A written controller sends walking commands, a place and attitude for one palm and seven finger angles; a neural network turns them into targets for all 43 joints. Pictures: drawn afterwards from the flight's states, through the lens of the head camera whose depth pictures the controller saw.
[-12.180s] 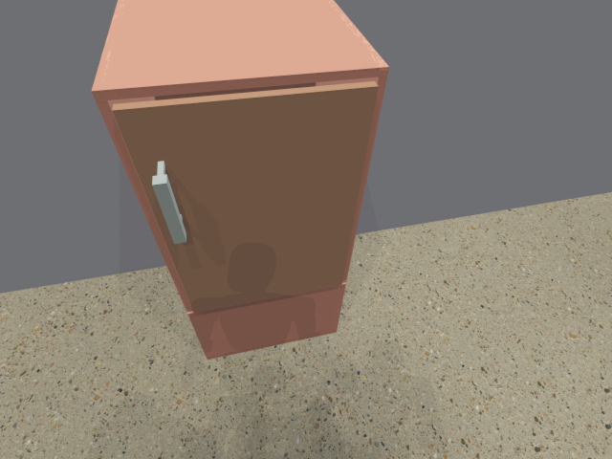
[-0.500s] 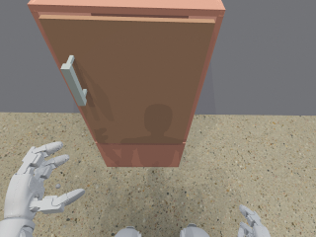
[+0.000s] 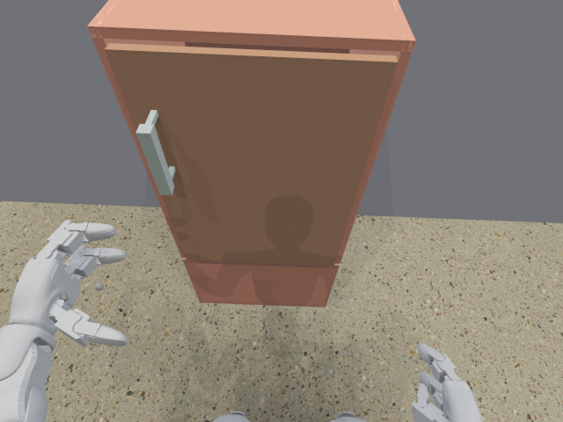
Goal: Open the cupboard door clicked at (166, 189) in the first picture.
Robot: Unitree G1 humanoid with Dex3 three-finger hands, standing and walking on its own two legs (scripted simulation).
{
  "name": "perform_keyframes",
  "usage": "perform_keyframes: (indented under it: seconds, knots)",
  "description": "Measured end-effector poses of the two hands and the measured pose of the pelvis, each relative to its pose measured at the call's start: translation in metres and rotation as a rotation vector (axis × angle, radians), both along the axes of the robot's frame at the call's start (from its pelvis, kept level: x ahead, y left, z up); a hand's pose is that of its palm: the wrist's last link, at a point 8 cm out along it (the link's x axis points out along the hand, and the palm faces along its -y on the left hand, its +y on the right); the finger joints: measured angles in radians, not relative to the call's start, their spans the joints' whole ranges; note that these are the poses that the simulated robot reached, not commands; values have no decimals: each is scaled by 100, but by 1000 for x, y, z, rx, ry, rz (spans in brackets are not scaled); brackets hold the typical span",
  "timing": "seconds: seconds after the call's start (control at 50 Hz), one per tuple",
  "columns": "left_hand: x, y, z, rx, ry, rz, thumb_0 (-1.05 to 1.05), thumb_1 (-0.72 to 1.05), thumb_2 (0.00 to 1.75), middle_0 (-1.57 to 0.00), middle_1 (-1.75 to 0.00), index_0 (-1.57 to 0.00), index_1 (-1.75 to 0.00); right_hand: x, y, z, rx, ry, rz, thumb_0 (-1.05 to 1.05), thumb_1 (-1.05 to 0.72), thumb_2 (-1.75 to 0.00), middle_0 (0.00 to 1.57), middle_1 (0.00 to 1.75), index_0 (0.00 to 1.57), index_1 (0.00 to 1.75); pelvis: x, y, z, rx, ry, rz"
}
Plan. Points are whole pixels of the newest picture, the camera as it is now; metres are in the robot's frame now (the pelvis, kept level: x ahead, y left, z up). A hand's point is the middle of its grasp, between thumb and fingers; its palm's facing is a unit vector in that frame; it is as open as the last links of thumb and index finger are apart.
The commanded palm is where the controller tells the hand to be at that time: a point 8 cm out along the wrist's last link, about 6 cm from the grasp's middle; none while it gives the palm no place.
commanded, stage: raise the hand with hooked fingers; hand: left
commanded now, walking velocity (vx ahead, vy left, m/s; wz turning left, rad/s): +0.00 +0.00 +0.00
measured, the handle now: (160, 154) +0.52 +0.25 +0.06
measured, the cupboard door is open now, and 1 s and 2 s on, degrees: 0 0 0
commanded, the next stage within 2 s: move the hooked fingers beside the handle in 0.66 s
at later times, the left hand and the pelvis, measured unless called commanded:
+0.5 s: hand (100, 258) +0.30 +0.27 +0.07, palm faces +0.10 -0.99 -0.04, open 14.0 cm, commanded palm +0.27 +0.31 +0.08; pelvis +0.00 -0.01 +0.01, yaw -1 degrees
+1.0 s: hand (100, 245) +0.32 +0.27 +0.07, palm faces +0.10 -0.99 -0.03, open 14.0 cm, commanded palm +0.29 +0.32 +0.07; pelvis +0.00 -0.01 +0.01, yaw -1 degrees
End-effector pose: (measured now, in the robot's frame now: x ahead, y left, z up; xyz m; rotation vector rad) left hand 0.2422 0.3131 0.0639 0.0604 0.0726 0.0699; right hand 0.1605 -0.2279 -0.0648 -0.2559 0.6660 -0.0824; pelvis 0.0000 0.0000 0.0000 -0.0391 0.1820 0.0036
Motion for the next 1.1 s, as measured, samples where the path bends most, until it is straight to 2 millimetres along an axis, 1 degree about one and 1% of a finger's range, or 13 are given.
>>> perform_keyframes:
  seconds: [0.06,0.16,0.22,0.28,0.36,0.46,0.54,0.66,0.76,0.84,0.96,1.1]
  knots:
    - [7,3,1,-7,-2,-3,-1,-49,30,-30,-119,-30,-119,-6,-4,-1,-15,25,-10,1,-90,-90,21,30,21,31,0,-1,2,1,-3,-4]
    - [21,12,19,9,-91,20,-2,-50,30,-30,-120,-30,-120,-17,-14,-1,-42,64,-32,1,-90,-90,21,30,21,30,1,-2,5,2,-9,-5]
    - [30,17,25,10,-95,18,-2,-50,30,-30,-120,-30,-120,-24,-20,-1,-48,83,-51,1,-90,-90,20,30,21,30,2,-3,7,3,-10,-6]
    - [35,14,23,-6,-52,-10,-2,-50,30,-30,-120,-30,-120,-29,-25,0,-46,91,-72,2,-90,-90,20,30,21,30,4,-3,9,6,-7,-12]
    - [34,7,14,-25,-6,-31,-1,-50,30,-30,-120,-30,-120,-33,-31,2,-50,95,-85,2,-90,-90,20,30,21,30,5,-3,11,12,-4,-20]
    - [31,4,12,-21,-50,15,-2,-50,30,-30,-120,-30,-120,-34,-34,2,-59,107,-78,2,-90,-90,20,30,21,30,3,-6,10,15,-5,-22]
    - [30,4,13,-13,-73,25,-2,-50,30,-30,-120,-30,-120,-32,-33,1,-55,112,-72,1,-90,-90,20,30,21,30,3,-9,10,14,-7,-17]
    - [29,-1,13,-13,-43,-9,-2,-50,30,-30,-120,-30,-120,-26,-30,0,-37,93,-72,2,-90,-90,20,30,21,30,3,-10,11,13,-12,-16]
    - [28,2,16,-20,-63,15,-2,-50,30,-30,-120,-30,-120,-20,-27,1,-30,78,-63,1,-90,-90,20,30,21,30,3,-11,11,15,-13,-16]
    - [30,4,15,-20,-56,24,-2,-50,30,-30,-120,-30,-120,-18,-27,0,-33,79,-53,1,-90,-90,20,30,21,30,3,-11,10,15,-11,-12]
    - [44,11,9,-26,-40,26,-2,-50,30,-30,-120,-30,-120,-23,-31,-4,-55,111,-57,1,-90,-90,20,30,21,30,0,-12,8,14,0,-11]
    - [67,16,16,-19,-76,2,-2,-50,30,-30,-120,-30,-120,-40,-38,-6,-74,160,-96,1,-90,-90,20,30,21,30,1,-11,7,11,16,-19]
